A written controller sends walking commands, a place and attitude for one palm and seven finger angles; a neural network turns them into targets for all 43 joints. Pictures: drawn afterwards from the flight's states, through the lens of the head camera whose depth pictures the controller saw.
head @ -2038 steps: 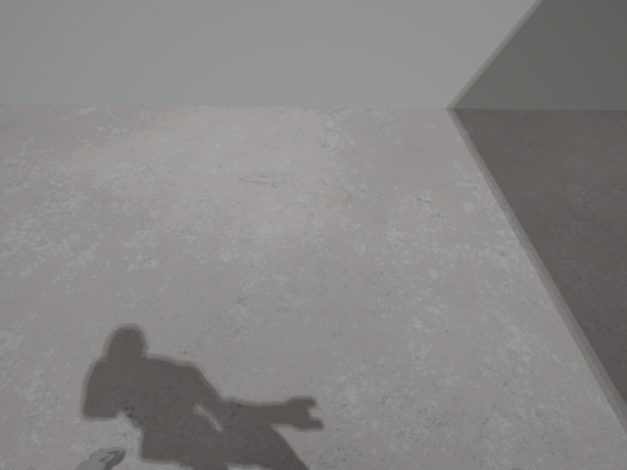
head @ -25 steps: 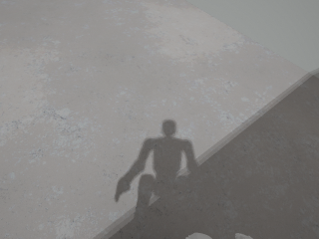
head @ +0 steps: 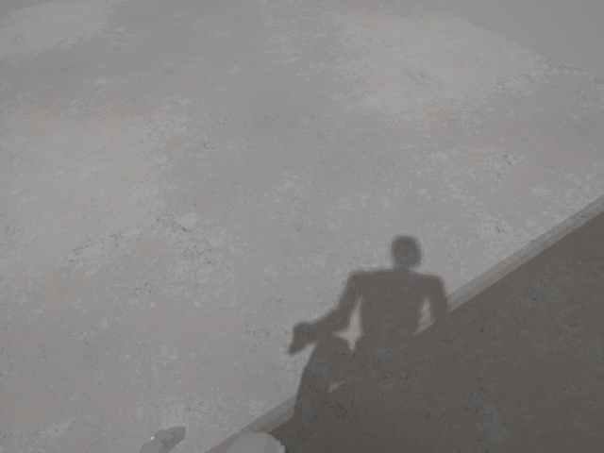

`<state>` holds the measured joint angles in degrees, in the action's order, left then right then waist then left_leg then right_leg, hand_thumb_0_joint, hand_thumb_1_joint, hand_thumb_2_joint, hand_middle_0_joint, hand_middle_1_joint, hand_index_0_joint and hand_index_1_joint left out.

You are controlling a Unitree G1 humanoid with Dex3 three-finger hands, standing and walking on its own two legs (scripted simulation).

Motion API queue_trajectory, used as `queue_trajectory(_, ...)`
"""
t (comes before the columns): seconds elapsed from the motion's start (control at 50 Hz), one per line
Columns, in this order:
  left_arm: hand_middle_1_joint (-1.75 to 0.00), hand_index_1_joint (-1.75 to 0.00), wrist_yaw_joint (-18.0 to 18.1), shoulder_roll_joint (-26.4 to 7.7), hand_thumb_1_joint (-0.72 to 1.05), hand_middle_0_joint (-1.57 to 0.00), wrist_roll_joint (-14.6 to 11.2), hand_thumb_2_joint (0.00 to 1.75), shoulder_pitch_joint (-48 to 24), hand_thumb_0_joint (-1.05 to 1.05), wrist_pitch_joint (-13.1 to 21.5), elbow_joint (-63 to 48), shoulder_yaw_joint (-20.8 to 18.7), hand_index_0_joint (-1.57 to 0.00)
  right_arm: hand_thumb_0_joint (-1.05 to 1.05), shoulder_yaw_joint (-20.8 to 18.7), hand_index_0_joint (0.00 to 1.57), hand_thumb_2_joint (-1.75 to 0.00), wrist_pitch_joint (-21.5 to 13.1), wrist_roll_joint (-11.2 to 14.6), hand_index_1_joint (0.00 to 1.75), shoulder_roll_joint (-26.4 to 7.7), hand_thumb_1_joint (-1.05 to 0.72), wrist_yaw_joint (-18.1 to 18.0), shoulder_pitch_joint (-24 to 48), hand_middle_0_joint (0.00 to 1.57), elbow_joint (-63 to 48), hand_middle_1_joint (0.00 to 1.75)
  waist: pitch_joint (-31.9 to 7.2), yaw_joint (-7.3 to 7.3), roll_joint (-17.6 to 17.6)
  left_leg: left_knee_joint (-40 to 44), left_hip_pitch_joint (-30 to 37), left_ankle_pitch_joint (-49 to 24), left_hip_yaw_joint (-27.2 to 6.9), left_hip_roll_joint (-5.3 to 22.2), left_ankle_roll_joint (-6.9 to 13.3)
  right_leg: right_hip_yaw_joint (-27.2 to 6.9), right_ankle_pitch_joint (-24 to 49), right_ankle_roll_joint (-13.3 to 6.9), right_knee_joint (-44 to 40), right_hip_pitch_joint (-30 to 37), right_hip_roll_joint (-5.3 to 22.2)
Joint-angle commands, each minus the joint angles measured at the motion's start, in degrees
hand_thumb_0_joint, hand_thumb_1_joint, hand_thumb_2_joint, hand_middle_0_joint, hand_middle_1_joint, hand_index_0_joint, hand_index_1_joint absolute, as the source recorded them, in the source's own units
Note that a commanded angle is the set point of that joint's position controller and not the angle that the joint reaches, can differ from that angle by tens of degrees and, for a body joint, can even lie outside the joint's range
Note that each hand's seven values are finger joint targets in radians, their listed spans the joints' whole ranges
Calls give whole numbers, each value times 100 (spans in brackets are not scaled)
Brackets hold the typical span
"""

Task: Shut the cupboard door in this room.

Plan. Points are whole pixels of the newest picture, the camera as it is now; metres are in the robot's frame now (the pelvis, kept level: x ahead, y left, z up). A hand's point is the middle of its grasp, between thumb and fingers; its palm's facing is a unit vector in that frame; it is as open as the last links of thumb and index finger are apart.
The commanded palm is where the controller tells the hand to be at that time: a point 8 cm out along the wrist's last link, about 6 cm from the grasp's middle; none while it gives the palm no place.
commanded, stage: turn or walk to find it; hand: left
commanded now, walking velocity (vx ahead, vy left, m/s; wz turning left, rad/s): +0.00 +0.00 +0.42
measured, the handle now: out of the picture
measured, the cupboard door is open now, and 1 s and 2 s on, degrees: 73 73 73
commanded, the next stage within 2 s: none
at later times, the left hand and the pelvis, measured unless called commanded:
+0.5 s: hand out of the picture -0.05 +0.26 -0.18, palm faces +0.28 -0.93 -0.23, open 7.4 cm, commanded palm none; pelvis -0.01 +0.05 +0.00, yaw +13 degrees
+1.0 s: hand out of the picture +0.03 +0.23 -0.15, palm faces +0.38 -0.89 -0.27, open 7.4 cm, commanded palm none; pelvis -0.01 +0.01 +0.00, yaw +25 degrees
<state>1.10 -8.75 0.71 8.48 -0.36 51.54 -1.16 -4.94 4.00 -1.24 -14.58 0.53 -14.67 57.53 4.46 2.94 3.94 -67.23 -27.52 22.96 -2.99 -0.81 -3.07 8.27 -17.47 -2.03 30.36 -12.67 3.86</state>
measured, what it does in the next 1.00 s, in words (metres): steps on the spot, turning left: left foot, then right foot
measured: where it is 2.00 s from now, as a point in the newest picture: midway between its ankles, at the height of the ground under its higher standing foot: outside the picture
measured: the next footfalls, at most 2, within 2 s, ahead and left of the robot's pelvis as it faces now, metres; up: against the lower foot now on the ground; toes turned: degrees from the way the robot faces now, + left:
left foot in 0.36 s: +0.00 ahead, +0.15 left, +0.00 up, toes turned +15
right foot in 0.90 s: +0.06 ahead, -0.08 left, +0.00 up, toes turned +19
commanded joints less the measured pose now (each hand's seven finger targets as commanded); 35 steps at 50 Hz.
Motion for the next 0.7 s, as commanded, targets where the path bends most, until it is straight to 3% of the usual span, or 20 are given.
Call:
queue_trajectory(0.0, -30, -30, 73, -1080, 90, -20, 12, 90, 380, 0, 185, -280, -333, -20, 0, -71, 20, -90, -65, 6, 30, -294, -90, 37, 5, 20, -373, 30, -362, -266, -1504, -278, -538, -311, 18, 274, -178, -753, 2386, -306, -1209, 606, 1399)
queue_trajectory(0.06, -30, -30, 76, -1193, 90, -20, 41, 90, 701, 0, 176, -174, -372, -20, 0, -21, 20, -90, -58, 17, 30, -225, -90, 37, 314, 20, -432, 30, -355, -384, -1251, 331, -478, -84, 174, 318, -226, -627, 2715, -417, -1127, 839, 1533)
queue_trajectory(0.12, -30, -30, 67, -1269, 90, -20, 79, 90, 932, 0, 151, -44, -393, -20, 0, 28, 20, -90, -71, 36, 30, -161, -90, 44, 629, 20, -511, 30, -323, -503, -1379, 989, -220, 157, 366, 297, -207, -532, 2980, -482, -1059, 846, 1608)
queue_trajectory(0.24, -30, -30, 54, -1494, 90, -20, 122, 90, 982, 0, 90, 70, -467, -20, 0, 120, 20, -90, -168, 85, 30, -122, -90, 50, 934, 20, -689, 30, -420, -585, -1582, 2330, 439, 358, 703, 239, -32, -453, 2883, -602, -817, 765, 1789)
queue_trajectory(0.28, -30, -30, 48, -1555, 90, -20, 102, 90, 861, 0, 72, 102, -491, -20, 0, 120, 20, -90, -220, 80, 30, -169, -90, 39, 713, 20, -665, 30, -569, -422, -1529, 3143, 1022, -125, 811, 212, 26, -286, 2711, -422, -484, 586, 1788)
queue_trajectory(0.3, -30, -30, 35, -1563, 90, -20, 65, 90, 788, 0, 53, 112, -490, -20, 0, 108, 20, -90, -250, 70, 30, -248, -90, 41, 522, 20, -622, 30, -668, -280, -1341, 3785, 1534, -706, 846, 192, 73, -69, 2405, -214, -163, 351, 1670)
queue_trajectory(0.32, -30, -30, 21, -1445, 90, -20, 21, 90, 754, 0, 22, 86, -472, -20, 0, 51, 20, -90, -305, 60, 30, -497, -90, 44, 229, 20, -573, 30, -904, -101, -660, 4508, 2350, -1488, 501, 456, 180, 186, 1915, 81, 662, -139, 1449)
queue_trajectory(0.34, -30, -30, -12, -1088, 90, -20, -29, 90, 837, 0, -10, -80, -407, -20, 0, -112, 20, -90, -358, 6, 30, -1138, -90, 0, -39, 20, -594, 30, -1085, 31, 1091, 4763, 3211, -3305, -1475, 1923, 831, 448, -718, 578, 1975, -1577, 570)
queue_trajectory(0.36, -30, -30, 13, -926, 90, -20, 5, 90, 542, 0, -70, -228, -275, -20, 0, -168, 20, -90, -293, 59, 30, -1459, -90, -64, -258, 20, -526, 30, -1098, 135, 1306, 4799, 3023, -4743, -1923, 2590, 1460, -96, -2254, 663, 2758, -1961, 304)
queue_trajectory(0.38, -30, -30, 22, -1039, 90, -20, 10, 90, 438, 0, -104, -220, -300, -20, 0, -125, 20, -90, -273, 41, 30, -1349, -90, -93, -129, 20, -532, 30, -978, 89, 760, 4707, 2808, -4427, -1436, 2584, 1643, -395, -1996, 575, 3189, -1930, 440)
queue_trajectory(0.4, -30, -30, 32, -995, 90, -20, 36, 90, 266, 0, -135, -121, -324, -20, 0, -78, 20, -90, -310, 23, 30, -1090, -90, -152, 74, 20, -547, 30, -774, 57, 1053, 4802, 2472, -4161, -1367, 2127, 1500, -603, -1633, 594, 3310, -1975, 407)
queue_trajectory(0.42, -30, -30, -1, -1079, 90, -20, 27, 90, 267, 0, -146, -37, -355, -20, 0, -30, 20, -90, -303, 16, 30, -939, -90, -190, 395, 20, -620, 30, -524, -99, 926, 4792, 2197, -3731, -1154, 1909, 1395, -686, -1259, 607, 3453, -1987, 406)
queue_trajectory(0.46, -30, -30, -51, -1046, 90, -20, 34, 90, 457, 0, -161, 82, -369, -20, 0, 35, 20, -90, -331, 15, 30, -818, -90, -194, 620, 20, -691, 30, -354, -269, 494, 4850, 2014, -3480, -789, 1557, 1205, -680, -739, 648, 3553, -1901, 308)
queue_trajectory(0.5, -30, -30, -60, -1032, 90, -20, 30, 90, 550, 0, -167, 123, -366, -20, 0, 32, 20, -90, -366, 43, 30, -794, -90, -187, 536, 20, -676, 30, -429, -305, 370, 4907, 2096, -3420, -637, 1385, 1101, -649, -463, 707, 3529, -1878, 251)
queue_trajectory(0.56, -30, -30, -43, -1032, 90, -20, 31, 90, 433, 0, -181, 71, -366, -20, 0, 28, 20, -90, -384, 51, 30, -747, -90, -178, 338, 20, -634, 30, -398, -264, 387, 5013, 2039, -3202, -772, 1347, 1099, -695, -300, 775, 3389, -1848, 230)
queue_trajectory(0.68, -30, -30, -23, -889, 90, -20, 2, 90, -155, 0, -159, -233, -318, -20, 0, -48, 20, -90, -357, -7, 30, -761, -90, -173, -22, 20, -568, 30, -446, -80, 459, 4856, 2165, -3237, -1345, 1436, 1318, -706, -731, 783, 2414, -1737, 92)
